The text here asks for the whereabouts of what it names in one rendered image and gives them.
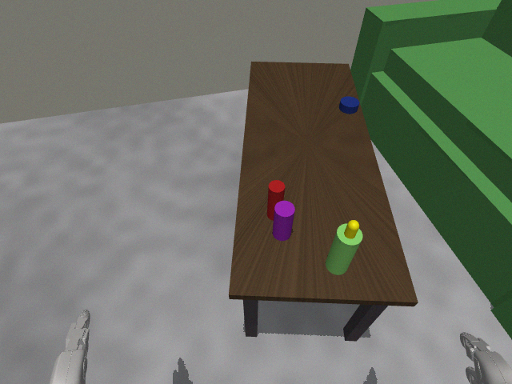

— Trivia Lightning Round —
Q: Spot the right robot hand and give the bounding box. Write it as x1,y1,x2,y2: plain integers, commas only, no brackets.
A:
460,333,512,384

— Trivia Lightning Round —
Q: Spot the sofa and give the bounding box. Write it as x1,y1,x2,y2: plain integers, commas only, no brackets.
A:
350,0,512,339

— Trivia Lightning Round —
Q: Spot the coffee table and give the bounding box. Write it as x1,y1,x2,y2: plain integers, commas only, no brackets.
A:
229,62,418,341

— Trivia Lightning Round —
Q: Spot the left robot hand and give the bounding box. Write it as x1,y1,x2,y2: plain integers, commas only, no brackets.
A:
50,310,90,384

